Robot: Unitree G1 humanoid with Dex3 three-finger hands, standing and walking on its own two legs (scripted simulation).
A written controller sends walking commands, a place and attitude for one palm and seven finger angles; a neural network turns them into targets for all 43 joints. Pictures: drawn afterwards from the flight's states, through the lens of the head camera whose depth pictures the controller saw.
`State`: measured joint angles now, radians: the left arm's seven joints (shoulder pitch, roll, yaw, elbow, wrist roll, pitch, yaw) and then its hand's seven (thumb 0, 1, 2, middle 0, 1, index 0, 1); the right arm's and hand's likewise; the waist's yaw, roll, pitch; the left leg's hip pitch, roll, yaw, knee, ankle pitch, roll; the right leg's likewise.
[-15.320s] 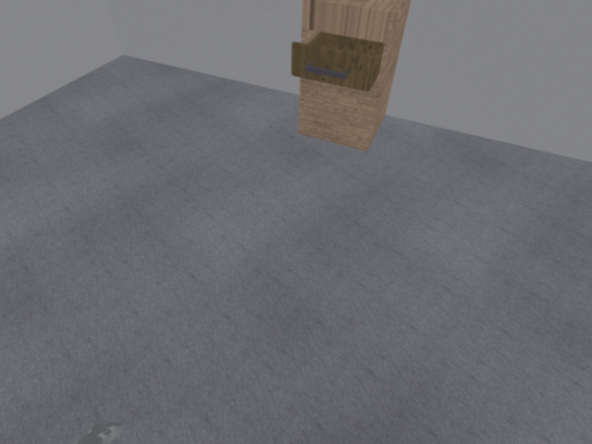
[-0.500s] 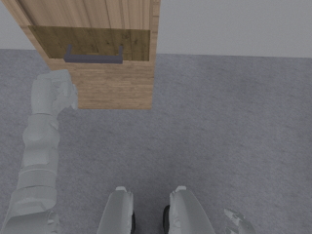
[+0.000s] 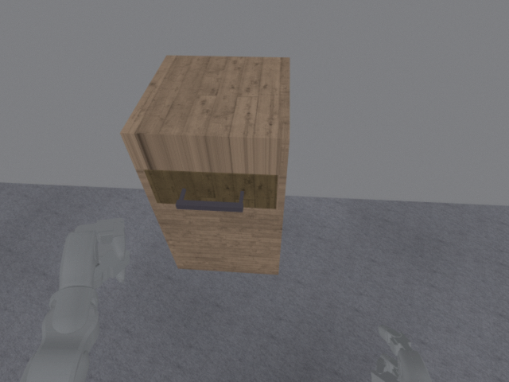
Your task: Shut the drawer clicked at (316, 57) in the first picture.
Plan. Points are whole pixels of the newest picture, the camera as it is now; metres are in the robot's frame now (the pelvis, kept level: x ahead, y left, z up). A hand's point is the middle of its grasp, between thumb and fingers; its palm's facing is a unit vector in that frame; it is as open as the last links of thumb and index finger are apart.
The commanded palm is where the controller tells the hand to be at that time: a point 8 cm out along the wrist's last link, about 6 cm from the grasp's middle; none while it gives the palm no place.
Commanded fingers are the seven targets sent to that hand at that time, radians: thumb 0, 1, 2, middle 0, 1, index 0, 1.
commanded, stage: draw the hand back to the body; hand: left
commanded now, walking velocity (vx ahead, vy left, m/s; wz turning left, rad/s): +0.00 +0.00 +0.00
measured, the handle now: (211, 199) +0.64 +0.17 -0.22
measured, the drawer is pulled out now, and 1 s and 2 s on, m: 0.00 0.00 0.00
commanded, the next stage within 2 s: step back with the hand held close in 0.52 s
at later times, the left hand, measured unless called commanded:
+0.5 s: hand (38, 284) +0.18 +0.23 +0.19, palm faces +0.44 -0.81 -0.40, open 3.2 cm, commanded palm +0.13 +0.27 +0.20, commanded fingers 0.00 0.90 0.90 -1.40 -1.60 -1.40 -1.60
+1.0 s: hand (47, 303) +0.17 +0.22 +0.17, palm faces +0.29 -0.81 -0.50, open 3.2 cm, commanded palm +0.11 +0.27 +0.20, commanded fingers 0.00 0.90 0.90 -1.40 -1.60 -1.40 -1.60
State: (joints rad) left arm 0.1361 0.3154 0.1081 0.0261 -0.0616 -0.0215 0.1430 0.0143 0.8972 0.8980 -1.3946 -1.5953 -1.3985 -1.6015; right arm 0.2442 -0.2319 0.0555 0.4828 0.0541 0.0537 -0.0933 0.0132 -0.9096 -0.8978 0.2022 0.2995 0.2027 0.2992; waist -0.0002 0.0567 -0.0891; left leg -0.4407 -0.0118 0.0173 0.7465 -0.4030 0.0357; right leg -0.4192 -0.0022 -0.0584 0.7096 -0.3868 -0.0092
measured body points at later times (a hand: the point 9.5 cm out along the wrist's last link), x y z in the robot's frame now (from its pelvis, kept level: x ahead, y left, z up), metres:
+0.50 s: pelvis +0.01 -0.02 +0.02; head -0.01 -0.05 +0.47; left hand +0.15 +0.27 +0.21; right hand +0.21 -0.22 -0.06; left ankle -0.01 +0.09 -0.71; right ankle -0.02 -0.12 -0.71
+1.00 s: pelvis -0.02 -0.01 +0.03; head +0.01 -0.03 +0.47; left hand +0.15 +0.27 +0.20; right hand +0.14 -0.26 -0.07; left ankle -0.01 +0.09 -0.71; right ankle -0.02 -0.12 -0.71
